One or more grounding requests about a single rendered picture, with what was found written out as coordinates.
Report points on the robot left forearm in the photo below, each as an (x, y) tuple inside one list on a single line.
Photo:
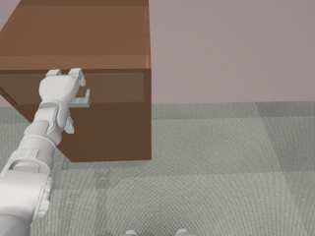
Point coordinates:
[(37, 147)]

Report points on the cabinet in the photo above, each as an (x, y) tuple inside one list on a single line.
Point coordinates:
[(101, 37)]

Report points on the robot left hand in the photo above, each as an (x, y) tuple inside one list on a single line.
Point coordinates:
[(63, 88)]

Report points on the left robot upper arm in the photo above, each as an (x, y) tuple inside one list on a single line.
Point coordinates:
[(24, 197)]

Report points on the robot left shin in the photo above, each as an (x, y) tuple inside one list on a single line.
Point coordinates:
[(131, 232)]

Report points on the handle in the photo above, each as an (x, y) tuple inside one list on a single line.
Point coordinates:
[(81, 101)]

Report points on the drawer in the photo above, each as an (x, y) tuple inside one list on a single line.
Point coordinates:
[(105, 87)]

